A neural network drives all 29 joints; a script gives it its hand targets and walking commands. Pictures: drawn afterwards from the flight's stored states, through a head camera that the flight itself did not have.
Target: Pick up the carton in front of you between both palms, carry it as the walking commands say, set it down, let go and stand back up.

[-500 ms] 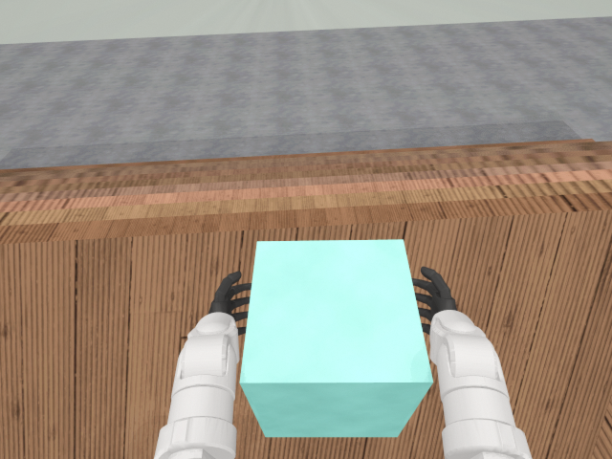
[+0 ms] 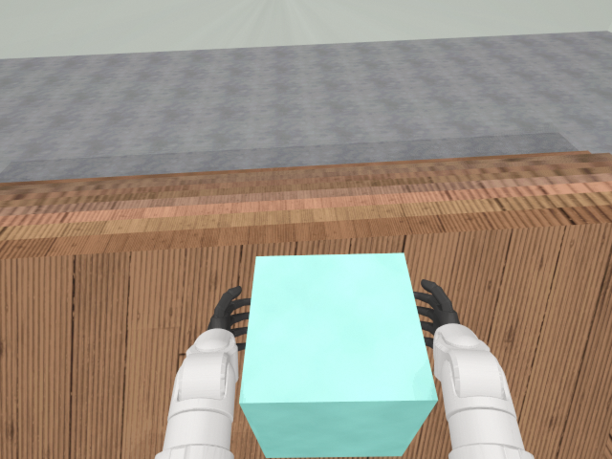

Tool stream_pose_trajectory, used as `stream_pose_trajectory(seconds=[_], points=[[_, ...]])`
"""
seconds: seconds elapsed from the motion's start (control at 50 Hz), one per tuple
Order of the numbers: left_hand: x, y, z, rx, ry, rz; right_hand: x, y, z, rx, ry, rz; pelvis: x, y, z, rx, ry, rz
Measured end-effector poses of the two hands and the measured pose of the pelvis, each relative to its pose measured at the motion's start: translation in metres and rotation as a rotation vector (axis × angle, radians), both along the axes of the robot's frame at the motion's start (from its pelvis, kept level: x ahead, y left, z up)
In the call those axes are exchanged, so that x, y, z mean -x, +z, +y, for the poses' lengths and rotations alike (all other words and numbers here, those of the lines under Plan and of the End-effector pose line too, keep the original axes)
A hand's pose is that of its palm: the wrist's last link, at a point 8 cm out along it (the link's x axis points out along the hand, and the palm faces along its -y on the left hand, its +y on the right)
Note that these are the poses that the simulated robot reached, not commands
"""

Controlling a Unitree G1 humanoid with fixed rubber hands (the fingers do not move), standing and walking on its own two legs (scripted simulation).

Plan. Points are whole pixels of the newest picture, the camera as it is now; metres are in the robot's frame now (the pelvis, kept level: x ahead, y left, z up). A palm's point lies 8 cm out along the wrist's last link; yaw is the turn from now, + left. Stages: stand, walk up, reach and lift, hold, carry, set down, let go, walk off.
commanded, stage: reach and lift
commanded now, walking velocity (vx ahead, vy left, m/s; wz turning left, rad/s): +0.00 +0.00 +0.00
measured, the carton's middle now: (331, 360) +0.29 +0.00 -0.04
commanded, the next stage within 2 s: hold in 0.12 s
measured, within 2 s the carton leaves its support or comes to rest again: neither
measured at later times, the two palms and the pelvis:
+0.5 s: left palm (217, 341) +0.27 +0.15 +0.04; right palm (451, 336) +0.27 -0.15 +0.05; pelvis -0.02 +0.00 +0.00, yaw +0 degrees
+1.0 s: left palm (231, 293) +0.32 +0.14 +0.07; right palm (454, 285) +0.33 -0.17 +0.08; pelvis +0.04 -0.02 -0.01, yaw +2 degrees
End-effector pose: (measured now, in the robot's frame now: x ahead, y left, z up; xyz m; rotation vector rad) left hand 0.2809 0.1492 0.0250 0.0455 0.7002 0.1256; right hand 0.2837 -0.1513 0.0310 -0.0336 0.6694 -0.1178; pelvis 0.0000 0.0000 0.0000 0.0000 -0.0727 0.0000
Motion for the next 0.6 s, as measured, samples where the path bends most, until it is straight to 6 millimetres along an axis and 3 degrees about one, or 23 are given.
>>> stream_pose_trajectory(seconds=[0.2,0.34,0.6], points=[[0.005,0.006,0.0,0.003,0.006,-0.011,0.004,0.007,0.0,-0.003,0.001,-0.01,0.004,0.0,-0.001,0.0,0.0,-0.018],[0.009,0.022,0.0,0.009,0.013,-0.043,0.008,0.022,0.0,-0.013,-0.005,-0.043,0.009,0.0,-0.001,0.0,0.001,-0.041],[0.011,0.017,0.0,0.023,0.016,-0.017,0.012,0.017,0.0,-0.024,-0.019,-0.016,0.02,-0.002,0.0,-0.001,-0.001,-0.05]])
